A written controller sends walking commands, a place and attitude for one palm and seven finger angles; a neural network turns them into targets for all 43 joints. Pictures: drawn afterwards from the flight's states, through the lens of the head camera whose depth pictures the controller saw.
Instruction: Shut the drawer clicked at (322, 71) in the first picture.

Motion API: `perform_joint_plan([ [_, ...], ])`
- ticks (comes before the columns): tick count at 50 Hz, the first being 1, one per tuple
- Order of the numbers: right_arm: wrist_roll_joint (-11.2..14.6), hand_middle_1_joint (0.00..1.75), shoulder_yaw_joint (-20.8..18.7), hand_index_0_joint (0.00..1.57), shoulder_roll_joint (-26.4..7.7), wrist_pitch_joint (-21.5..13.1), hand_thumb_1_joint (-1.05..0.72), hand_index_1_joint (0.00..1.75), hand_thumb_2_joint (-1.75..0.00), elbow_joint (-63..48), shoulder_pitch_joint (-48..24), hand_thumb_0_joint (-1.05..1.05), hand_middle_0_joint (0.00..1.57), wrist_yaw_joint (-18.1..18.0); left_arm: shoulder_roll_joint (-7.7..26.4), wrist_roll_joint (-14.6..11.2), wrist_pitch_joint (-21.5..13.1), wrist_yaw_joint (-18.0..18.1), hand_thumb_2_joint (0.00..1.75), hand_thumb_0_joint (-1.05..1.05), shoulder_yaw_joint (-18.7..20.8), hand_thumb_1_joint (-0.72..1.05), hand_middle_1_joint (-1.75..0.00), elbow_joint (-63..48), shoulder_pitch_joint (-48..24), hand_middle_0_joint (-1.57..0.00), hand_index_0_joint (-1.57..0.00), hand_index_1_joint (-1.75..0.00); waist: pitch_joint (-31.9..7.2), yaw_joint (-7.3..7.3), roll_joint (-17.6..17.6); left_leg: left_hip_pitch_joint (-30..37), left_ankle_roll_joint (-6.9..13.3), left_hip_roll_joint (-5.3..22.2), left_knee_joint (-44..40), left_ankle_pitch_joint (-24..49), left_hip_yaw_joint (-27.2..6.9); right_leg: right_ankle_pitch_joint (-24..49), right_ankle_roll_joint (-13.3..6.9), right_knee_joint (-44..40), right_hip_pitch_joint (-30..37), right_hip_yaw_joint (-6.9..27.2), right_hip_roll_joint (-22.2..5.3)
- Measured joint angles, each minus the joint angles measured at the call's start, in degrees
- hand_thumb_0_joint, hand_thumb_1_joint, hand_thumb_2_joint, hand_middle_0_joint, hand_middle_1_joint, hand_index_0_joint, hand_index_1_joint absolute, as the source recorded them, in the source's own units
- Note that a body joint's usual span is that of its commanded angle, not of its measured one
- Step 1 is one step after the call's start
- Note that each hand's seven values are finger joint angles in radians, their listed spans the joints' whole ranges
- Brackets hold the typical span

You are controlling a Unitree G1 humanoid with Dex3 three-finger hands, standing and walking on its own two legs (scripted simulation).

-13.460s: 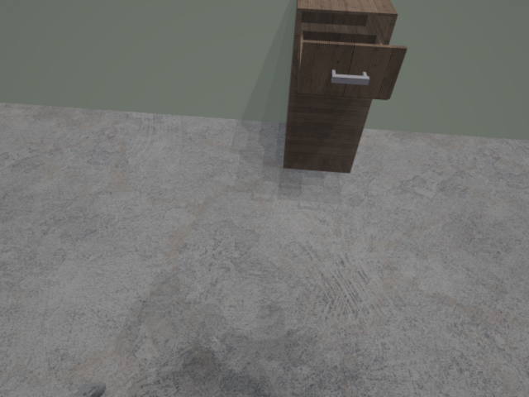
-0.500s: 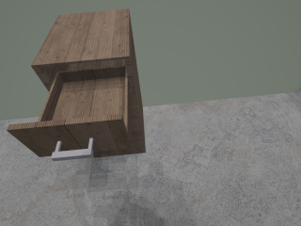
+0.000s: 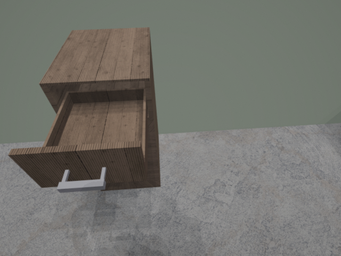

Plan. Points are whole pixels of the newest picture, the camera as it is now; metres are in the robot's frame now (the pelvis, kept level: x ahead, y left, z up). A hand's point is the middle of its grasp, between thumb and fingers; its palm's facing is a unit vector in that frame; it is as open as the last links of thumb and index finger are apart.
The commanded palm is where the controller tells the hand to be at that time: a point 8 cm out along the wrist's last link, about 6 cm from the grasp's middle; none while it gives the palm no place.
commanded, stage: shuffle to correct the standing spot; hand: left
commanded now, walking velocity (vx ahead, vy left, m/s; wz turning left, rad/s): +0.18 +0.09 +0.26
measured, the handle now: (83, 179) +0.32 +0.27 -0.04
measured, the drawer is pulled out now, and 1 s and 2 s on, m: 0.30 0.30 0.30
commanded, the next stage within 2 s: come to a stop and stand still in 0.20 s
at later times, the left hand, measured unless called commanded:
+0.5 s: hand out of the picture +0.04 +0.25 -0.19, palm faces +0.13 -0.97 -0.18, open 7.4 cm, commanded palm none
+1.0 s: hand out of the picture +0.12 +0.20 -0.18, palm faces +0.01 -0.97 -0.23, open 7.3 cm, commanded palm none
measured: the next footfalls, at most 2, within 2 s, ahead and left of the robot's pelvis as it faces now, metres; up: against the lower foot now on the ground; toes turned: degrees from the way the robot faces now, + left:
left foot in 0.34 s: +0.12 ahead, +0.15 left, +0.00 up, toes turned +6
right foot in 0.88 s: +0.09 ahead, -0.10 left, +0.00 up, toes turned +1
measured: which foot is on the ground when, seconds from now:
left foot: down 0.00-0.10, up 0.12-0.32, down 0.34-1.00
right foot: down 0.00-0.34, up 0.36-0.86, down 0.88-1.00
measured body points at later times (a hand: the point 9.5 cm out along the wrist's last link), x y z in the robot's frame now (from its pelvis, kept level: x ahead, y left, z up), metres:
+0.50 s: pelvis +0.06 +0.08 -0.01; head +0.08 +0.09 +0.44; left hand +0.03 +0.30 -0.17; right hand +0.11 -0.15 -0.15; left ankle +0.08 +0.15 -0.74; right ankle +0.03 -0.06 -0.69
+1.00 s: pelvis +0.05 +0.02 -0.02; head +0.06 +0.02 +0.43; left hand +0.12 +0.25 -0.16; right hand +0.08 -0.22 -0.17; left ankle +0.08 +0.14 -0.74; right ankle +0.05 -0.10 -0.74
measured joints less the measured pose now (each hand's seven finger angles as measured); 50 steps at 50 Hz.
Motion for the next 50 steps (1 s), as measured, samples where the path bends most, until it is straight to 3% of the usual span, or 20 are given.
perform_joint_plan([
  [5, -0.18, 0.3, -0.05, 0.2, -0.1, 0.32, -0.91, 0.3, -0.9, 0.49, 0.94, 0.0, 0.2, 0.27, -0.28, 0.27, 0.1, -0.21, 0.9, 0.0, 0.36, 0.91, -0.3, -0.29, 0.53, -0.2, -0.2, -0.3, -0.04, 0.02, -0.03, -0.9, 0.21, -0.02, 2.89, -1.99, -0.71, -1.7, 0.08, 1.63, -0.01, -0.7, -0.13],
  [12, -0.28, 0.3, -1.41, 0.2, -1.06, 1.8, -0.91, 0.3, -0.9, -0.66, 0.61, 0.0, 0.2, 1.39, 0.32, 1.12, -0.49, -0.22, 0.9, 0.0, 2.45, 0.91, -0.3, -2.18, 2.28, -0.2, -0.2, -0.3, 0.53, 1.2, -1.28, -9.88, 0.38, 1.16, 19.76, -11.43, -0.92, -3.4, 0.98, 0.97, 2.15, -3.45, -1.28],
  [14, -0.11, 0.3, -1.76, 0.2, -1.46, 1.41, -0.91, 0.3, -0.9, -1.77, -0.43, 0.0, 0.2, 1.67, 0.96, 1.21, -0.55, -0.36, 0.9, 0.0, 2.86, 0.91, -0.3, -2.19, 2.74, -0.21, -0.2, -0.3, 1.23, 1.51, -2.49, -10.96, 0.38, 1.41, 17.97, -10.34, -0.43, -3.88, 1.91, 0.97, 3.0, -3.61, -2.52],
  [17, -0.19, 0.3, -2.0, 0.2, -2.42, -0.23, -0.91, 0.3, -0.9, -3.91, -1.5, 0.0, 0.19, 1.6, 1.94, 0.96, 0.07, -0.81, 0.9, 0.0, 3.14, 0.91, -0.3, -1.88, 3.53, -0.21, -0.2, -0.3, 1.88, 1.43, -3.67, -9.14, 0.67, 1.28, 9.09, -2.92, 0.65, -7.24, 3.36, 5.6, 2.59, -3.6, -4.73],
  [18, -0.46, 0.3, -2.2, 0.2, -2.84, -0.93, -0.91, 0.3, -0.9, -4.62, -1.74, 0.0, 0.19, 1.39, 2.08, 0.84, 0.69, -0.92, 0.9, 0.0, 3.15, 0.91, -0.3, -1.69, 3.55, -0.21, -0.2, -0.3, 1.88, 1.16, -3.59, -9.54, 1.21, 0.97, 9.5, 1.07, 0.97, -10.08, 3.14, 10.61, 0.82, -3.16, -5.24],
  [20, -0.72, 0.3, -2.27, 0.2, -2.95, -1.21, -0.91, 0.3, -0.9, -5.42, -2.46, 0.0, 0.19, 0.87, 2.55, 0.8, 2.16, -0.82, 0.9, 0.0, 3.14, 0.91, -0.3, -1.21, 2.86, -0.2, -0.2, -0.3, 1.76, 0.83, -3.9, -9.58, 2.56, 0.0, 11.36, -0.29, 1.89, -15.36, 2.2, 22.99, -4.34, -0.27, -5.13],
  [22, -0.79, 0.3, -1.97, 0.2, -2.5, -1.1, -0.91, 0.3, -0.9, -5.57, -2.93, 0.0, 0.19, 0.43, 3.01, 0.8, 2.69, -0.55, 0.9, 0.0, 3.12, 0.91, -0.3, -1.16, 1.66, -0.2, -0.2, -0.3, 1.29, 0.54, -4.02, -8.2, 3.36, -0.86, 9.44, -1.41, 2.36, -14.74, 1.83, 30.05, -8.72, 0.97, -4.91],
  [26, -0.74, 0.3, -0.99, 0.2, -1.24, -0.96, -0.93, 0.3, -0.9, -4.71, -4.04, 0.01, 0.2, -0.77, 3.27, 0.63, 2.47, -0.28, 0.9, 0.0, 2.66, 0.91, -0.3, -2.69, -1.78, -0.2, -0.19, -0.3, 1.29, 0.81, -3.72, -5.27, 3.74, -2.16, 2.87, 1.44, 2.52, -8.19, 3.15, 30.63, -13.48, 2.22, -4.95],
  [34, -0.65, 0.3, -1.42, 0.21, -0.89, -0.23, -0.94, 0.3, -0.9, -5.18, -4.92, 0.01, 0.2, -1.43, 3.24, 1.01, 4.94, -0.51, 0.9, 0.0, 3.32, 0.91, -0.3, -6.04, -6.53, -0.2, -0.19, -0.3, 2.35, -0.41, -2.59, -4.4, 3.5, -1.0, -0.33, 3.04, 2.37, -7.34, 5.11, 36.38, -18.19, 4.07, -3.04],
  [37, -0.87, 0.3, -1.87, 0.21, -0.91, 0.03, -0.93, 0.3, -0.9, -5.53, -4.71, 0.01, 0.2, -1.36, 3.39, 1.0, 5.58, -0.7, 0.9, 0.0, 3.53, 0.91, -0.3, -6.82, -7.95, -0.2, -0.19, -0.3, 2.78, -1.06, -2.23, -5.01, 2.9, -0.08, 0.18, 3.05, 2.32, -7.74, 5.36, 34.56, -17.48, 3.85, -3.13],
  [41, -1.15, 0.3, -2.66, 0.21, -1.54, 0.61, -0.92, 0.3, -0.9, -5.72, -4.23, 0.0, 0.2, -0.87, 3.0, 0.79, 5.38, -0.84, 0.9, 0.0, 3.22, 0.91, -0.3, -7.72, -9.44, -0.2, -0.19, -0.3, 3.16, -1.8, -1.21, -6.36, 1.88, 0.89, 1.66, 2.87, 2.24, -9.07, 4.95, 24.29, -13.19, 2.94, -3.68],
  [44, -0.29, 0.3, -2.9, 0.21, -2.26, 1.49, -0.91, 0.3, -0.9, -6.24, -3.45, 0.0, 0.2, -0.03, 3.58, 0.56, 3.6, -0.4, 0.9, 0.0, 2.29, 0.91, -0.3, -8.72, -8.76, -0.2, -0.2, -0.3, 2.1, -1.23, -1.96, -9.26, 0.45, 1.22, 6.74, 0.73, 3.15, 0.34, 2.94, 10.05, -7.6, 3.83, -4.71],
  [45, -0.19, 0.3, -2.95, 0.21, -2.36, 1.81, -0.91, 0.3, -0.9, -6.66, -3.45, 0.0, 0.2, 0.17, 3.93, 0.6, 2.99, -0.13, 0.9, 0.0, 2.25, 0.91, -0.3, -8.87, -8.31, -0.2, -0.2, -0.3, 1.79, -1.03, -2.65, -10.41, -0.14, 1.37, 9.29, -0.67, 3.57, -2.77, 2.88, 8.76, -6.9, 4.28, -4.82],
  [47, -0.18, 0.3, -3.39, 0.21, -3.4, 2.5, -0.91, 0.3, -0.9, -7.27, -3.95, 0.0, 0.2, 0.49, 3.2, 0.78, 2.94, 0.11, 0.9, 0.0, 1.38, 0.91, -0.3, -8.01, -8.23, -0.2, -0.2, -0.3, 2.36, -1.95, -0.79, -11.09, -0.9, 2.29, 12.78, -3.79, 0.88, -5.56, 3.16, 10.93, -6.74, 3.2, -3.07],
  [50, -0.17, 0.3, -3.41, 0.2, -3.8, 2.7, -0.91, 0.3, -0.9, -7.8, -3.37, 0.0, 0.2, 0.83, 2.79, 0.6, 2.83, 0.4, 0.9, 0.0, 0.89, 0.92, -0.3, -7.48, -6.95, -0.2, -0.2, -0.3, 1.81, -2.92, -0.51, -9.15, -1.26, 2.22, 12.22, -1.38, -1.17, -5.6, 3.12, 11.63, -5.04, 2.48, -2.26],
])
